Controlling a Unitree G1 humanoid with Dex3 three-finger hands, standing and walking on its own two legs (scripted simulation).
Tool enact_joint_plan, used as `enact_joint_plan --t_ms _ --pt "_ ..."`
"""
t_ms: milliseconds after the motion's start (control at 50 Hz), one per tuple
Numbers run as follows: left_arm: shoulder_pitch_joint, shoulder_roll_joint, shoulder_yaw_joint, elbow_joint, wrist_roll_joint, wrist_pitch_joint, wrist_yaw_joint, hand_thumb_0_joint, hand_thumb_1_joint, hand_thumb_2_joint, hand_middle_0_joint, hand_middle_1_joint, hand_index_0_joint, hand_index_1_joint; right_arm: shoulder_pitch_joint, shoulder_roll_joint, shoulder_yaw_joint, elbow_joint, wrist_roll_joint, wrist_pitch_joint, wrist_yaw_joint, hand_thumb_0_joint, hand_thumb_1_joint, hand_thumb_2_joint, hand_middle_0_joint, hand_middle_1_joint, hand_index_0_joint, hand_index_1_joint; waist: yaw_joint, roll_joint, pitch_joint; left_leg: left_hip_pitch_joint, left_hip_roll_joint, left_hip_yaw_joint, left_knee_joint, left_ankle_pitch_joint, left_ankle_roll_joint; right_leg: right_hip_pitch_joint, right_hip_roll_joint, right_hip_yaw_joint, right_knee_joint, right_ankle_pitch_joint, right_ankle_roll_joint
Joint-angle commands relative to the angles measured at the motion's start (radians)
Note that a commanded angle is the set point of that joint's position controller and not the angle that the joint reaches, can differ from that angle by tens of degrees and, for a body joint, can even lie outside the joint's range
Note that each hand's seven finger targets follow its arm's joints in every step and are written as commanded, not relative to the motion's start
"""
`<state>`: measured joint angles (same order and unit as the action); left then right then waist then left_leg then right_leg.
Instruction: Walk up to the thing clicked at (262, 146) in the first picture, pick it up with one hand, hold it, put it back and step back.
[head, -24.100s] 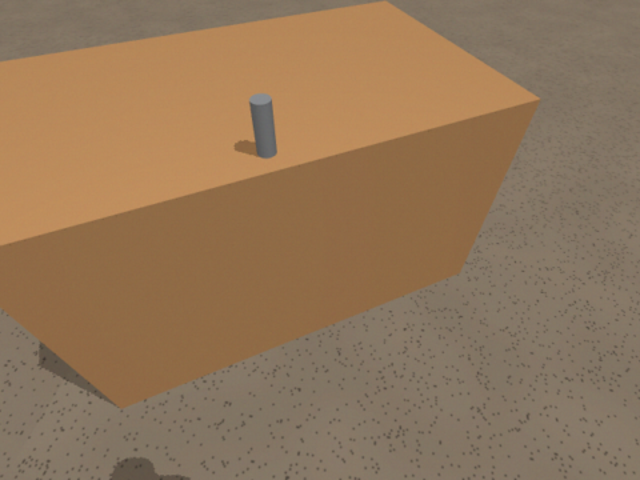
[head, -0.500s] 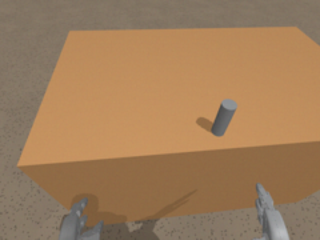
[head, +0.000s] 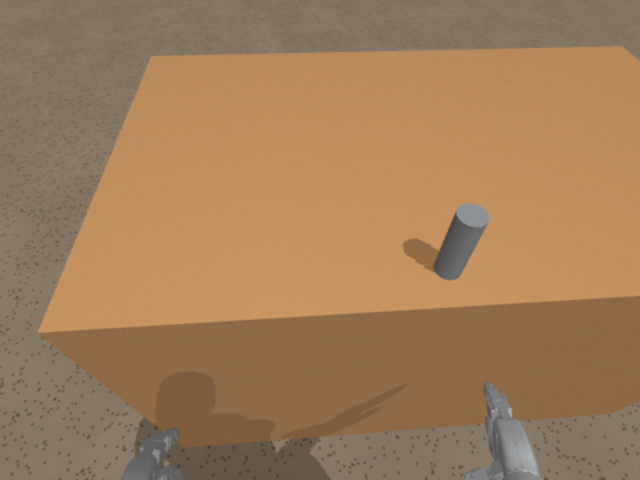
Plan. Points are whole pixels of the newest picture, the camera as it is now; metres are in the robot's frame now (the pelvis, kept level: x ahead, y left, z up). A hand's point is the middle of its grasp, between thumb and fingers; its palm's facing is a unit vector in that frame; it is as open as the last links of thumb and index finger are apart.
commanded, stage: home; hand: right
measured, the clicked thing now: (458, 244) +0.41 -0.19 +0.04
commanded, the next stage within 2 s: stand in 1.92 s
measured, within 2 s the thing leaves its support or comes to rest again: neither
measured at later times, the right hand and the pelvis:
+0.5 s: hand out of the picture +0.05 -0.26 -0.14, palm faces -0.04 +0.92 -0.39, open 17.5 cm; pelvis -0.01 +0.00 +0.00, yaw +0 degrees
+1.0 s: hand out of the picture +0.03 -0.25 -0.15, palm faces -0.05 +0.93 -0.35, open 17.3 cm; pelvis -0.02 +0.01 +0.01, yaw +0 degrees
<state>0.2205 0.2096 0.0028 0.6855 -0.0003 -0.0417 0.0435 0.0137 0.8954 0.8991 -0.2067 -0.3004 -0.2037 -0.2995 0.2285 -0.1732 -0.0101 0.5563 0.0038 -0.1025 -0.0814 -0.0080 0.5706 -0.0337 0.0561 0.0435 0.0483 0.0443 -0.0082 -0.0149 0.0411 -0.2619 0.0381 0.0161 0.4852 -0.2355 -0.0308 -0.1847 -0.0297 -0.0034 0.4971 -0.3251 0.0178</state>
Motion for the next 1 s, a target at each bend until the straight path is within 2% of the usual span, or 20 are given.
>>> enact_joint_plan --t_ms 0,20,40,80,100,160,200,240,280,320,380,500,540,680,700,760,780,840,900,980 --pt "-0.057 0.123 0.045 -0.137 -0.006 -0.04 0.009 0.0 0.897 0.902 -0.201 -0.3 -0.2 -0.301 -0.078 -0.107 -0.042 -0.161 0.001 -0.04 -0.019 0.0 0.606 -0.019 0.046 0.042 0.046 0.042 -0.003 0.014 -0.18 0.136 -0.041 0.057 -0.02 0.265 0.039 -0.014 0.023 -0.032 -0.066 0.357 -0.005" --pt "-0.058 0.123 0.044 -0.138 -0.006 -0.036 0.011 0.0 0.897 0.902 -0.201 -0.301 -0.2 -0.301 -0.061 -0.119 -0.047 -0.16 0.0 -0.037 -0.021 0.0 0.608 -0.018 0.046 0.042 0.046 0.042 -0.007 0.016 -0.191 0.149 -0.038 0.053 -0.017 0.292 0.037 -0.008 0.025 -0.035 -0.058 0.38 -0.005" --pt "0.006 0.306 0.09 -0.036 0.049 -0.024 -0.005 0.0 0.897 0.901 -0.201 -0.299 -0.2 -0.299 0.025 -0.362 -0.083 0.033 -0.059 -0.007 0.012 0.0 0.611 -0.017 0.046 0.042 0.046 0.042 0.01 0.001 -0.214 0.155 0.079 -0.038 0.085 0.542 0.068 0.016 -0.069 0.038 0.008 0.577 -0.026" --pt "0.024 0.29 0.085 -0.013 0.04 -0.011 -0.015 0.0 0.897 0.901 -0.201 -0.297 -0.2 -0.298 0.027 -0.333 -0.078 0.06 -0.044 0.012 0.035 0.0 0.567 -0.044 0.051 0.05 0.051 0.05 0.015 -0.01 -0.26 0.172 0.081 -0.035 0.096 0.608 0.085 0.05 -0.069 0.042 0.02 0.623 -0.033" --pt "0.017 0.285 0.079 -0.002 0.035 -0.008 -0.018 0.0 0.897 0.901 -0.201 -0.298 -0.2 -0.299 0.011 -0.31 -0.066 0.076 -0.037 0.016 0.042 0.0 0.561 -0.047 0.051 0.051 0.051 0.051 0.014 0.001 -0.262 0.144 0.078 -0.031 0.091 0.577 0.083 0.07 -0.074 0.042 0.019 0.615 -0.035" --pt "-0.04 0.288 0.063 0.043 0.03 0.003 -0.03 0.0 0.897 0.901 -0.201 -0.297 -0.2 -0.298 -0.051 -0.309 -0.037 0.148 -0.03 0.025 0.057 0.0 0.59 -0.031 0.049 0.046 0.048 0.046 0.012 0.042 -0.137 0.104 0.072 -0.038 0.017 0.351 0.074 -0.013 -0.064 0.048 -0.041 0.354 -0.032" --pt "-0.052 0.292 0.056 0.077 0.032 0.006 -0.034 0.0 0.897 0.901 -0.201 -0.297 -0.2 -0.298 -0.072 -0.327 -0.032 0.193 -0.032 0.031 0.061 0.0 0.593 -0.029 0.048 0.045 0.048 0.045 0.013 0.034 -0.103 0.104 0.08 -0.051 0.002 0.341 0.076 -0.019 -0.067 0.051 -0.061 0.332 -0.038" --pt "-0.06 0.301 0.049 0.113 0.033 0.009 -0.038 0.0 0.897 0.901 -0.201 -0.297 -0.2 -0.298 -0.081 -0.344 -0.028 0.242 -0.03 0.039 0.065 0.0 0.581 -0.036 0.05 0.047 0.05 0.047 0.01 0.023 -0.071 0.083 0.075 -0.058 -0.036 0.263 0.069 -0.021 -0.067 0.06 -0.101 0.245 -0.041" --pt "-0.06 0.316 0.045 0.151 0.03 0.01 -0.04 0.0 0.897 0.901 -0.201 -0.296 -0.2 -0.297 -0.1 -0.358 -0.025 0.283 -0.029 0.041 0.067 0.0 0.572 -0.042 0.051 0.049 0.051 0.049 0.012 0.021 -0.078 0.127 0.081 -0.068 -0.039 0.288 0.068 -0.016 -0.073 0.068 -0.118 0.269 -0.044" --pt "-0.076 0.332 0.042 0.185 0.026 0.015 -0.04 0.0 0.897 0.901 -0.201 -0.297 -0.2 -0.298 -0.1 -0.371 -0.021 0.327 -0.025 0.048 0.068 0.0 0.566 -0.045 0.051 0.05 0.051 0.05 0.005 0.012 -0.061 0.115 0.081 -0.073 -0.071 0.234 0.061 -0.004 -0.074 0.073 -0.147 0.211 -0.046" --pt "-0.084 0.349 0.036 0.229 0.023 0.017 -0.042 0.0 0.897 0.901 -0.201 -0.297 -0.2 -0.298 -0.112 -0.394 -0.017 0.38 -0.023 0.053 0.068 0.0 0.562 -0.047 0.051 0.051 0.051 0.05 0.006 0.025 -0.061 0.131 0.084 -0.077 -0.103 0.222 0.061 0.013 -0.074 0.076 -0.165 0.208 -0.045" --pt "-0.076 0.374 0.026 0.303 0.022 0.022 -0.043 0.0 0.897 0.901 -0.2 -0.297 -0.2 -0.298 -0.121 -0.418 -0.01 0.456 -0.021 0.065 0.073 0.0 0.557 -0.05 0.052 0.051 0.052 0.051 0.005 0.023 -0.004 0.127 0.082 -0.091 -0.16 0.051 0.056 -0.023 -0.075 0.088 -0.228 0.072 -0.046" --pt "-0.086 0.379 0.026 0.317 0.019 0.019 -0.043 0.0 0.897 0.901 -0.2 -0.297 -0.2 -0.297 -0.11 -0.413 -0.008 0.473 -0.021 0.066 0.076 0.0 0.542 -0.059 0.054 0.054 0.054 0.054 0.001 0.005 -0.022 0.131 0.082 -0.089 -0.162 0.085 0.058 -0.002 -0.085 0.095 -0.231 0.105 -0.049" --pt "-0.058 0.375 0.028 0.361 0.019 0.022 -0.044 0.0 0.897 0.901 -0.2 -0.297 -0.2 -0.298 -0.117 -0.421 -0.009 0.502 -0.023 0.068 0.075 0.0 0.533 -0.064 0.055 0.056 0.054 0.056 0.012 0.045 -0.005 0.093 0.093 -0.119 -0.222 -0.052 0.061 -0.001 -0.07 0.084 -0.225 0.061 -0.045" --pt "-0.052 0.377 0.03 0.368 0.019 0.024 -0.044 0.0 0.897 0.901 -0.2 -0.296 -0.2 -0.297 -0.117 -0.42 -0.01 0.503 -0.023 0.07 0.076 0.0 0.534 -0.064 0.054 0.055 0.054 0.055 0.011 0.034 0.021 0.079 0.089 -0.124 -0.228 -0.09 0.057 -0.023 -0.065 0.081 -0.233 0.014 -0.044" --pt "-0.049 0.372 0.031 0.374 0.022 0.023 -0.044 0.0 0.897 0.901 -0.2 -0.297 -0.2 -0.297 -0.115 -0.425 -0.014 0.506 -0.022 0.073 0.076 0.0 0.537 -0.062 0.054 0.055 0.054 0.055 0.01 0.035 0.02 0.067 0.086 -0.122 -0.223 -0.11 0.059 -0.026 -0.068 0.088 -0.241 -0.002 -0.044" --pt "-0.053 0.371 0.03 0.372 0.023 0.02 -0.044 0.0 0.897 0.901 -0.2 -0.297 -0.2 -0.297 -0.117 -0.416 -0.015 0.504 -0.021 0.07 0.076 0.0 0.534 -0.063 0.054 0.055 0.054 0.055 0.009 0.013 -0.004 0.103 0.084 -0.11 -0.201 -0.047 0.06 -0.022 -0.077 0.096 -0.243 0.035 -0.048" --pt "-0.06 0.37 0.03 0.373 0.022 0.017 -0.041 0.0 0.897 0.901 -0.2 -0.297 -0.2 -0.298 -0.109 -0.406 -0.013 0.507 -0.019 0.071 0.077 0.0 0.531 -0.066 0.055 0.056 0.055 0.056 0.003 0.011 -0.002 0.1 0.083 -0.11 -0.194 -0.008 0.057 -0.021 -0.078 0.092 -0.246 0.054 -0.044" --pt "-0.07 0.367 0.028 0.372 0.018 0.014 -0.037 0.0 0.897 0.901 -0.2 -0.297 -0.2 -0.298 -0.111 -0.402 -0.013 0.509 -0.017 0.07 0.076 0.0 0.538 -0.061 0.054 0.055 0.054 0.055 0.002 0.003 -0.036 0.138 0.087 -0.1 -0.169 0.115 0.056 0.006 -0.089 0.094 -0.237 0.158 -0.042" --pt "-0.068 0.363 0.027 0.379 0.015 0.016 -0.036 0.0 0.897 0.901 -0.2 -0.298 -0.2 -0.298 -0.113 -0.401 -0.01 0.512 -0.014 0.07 0.075 0.0 0.538 -0.06 0.054 0.054 0.054 0.054 0.003 0.025 -0.041 0.136 0.086 -0.094 -0.173 0.125 0.057 0.026 -0.089 0.084 -0.231 0.181 -0.038"
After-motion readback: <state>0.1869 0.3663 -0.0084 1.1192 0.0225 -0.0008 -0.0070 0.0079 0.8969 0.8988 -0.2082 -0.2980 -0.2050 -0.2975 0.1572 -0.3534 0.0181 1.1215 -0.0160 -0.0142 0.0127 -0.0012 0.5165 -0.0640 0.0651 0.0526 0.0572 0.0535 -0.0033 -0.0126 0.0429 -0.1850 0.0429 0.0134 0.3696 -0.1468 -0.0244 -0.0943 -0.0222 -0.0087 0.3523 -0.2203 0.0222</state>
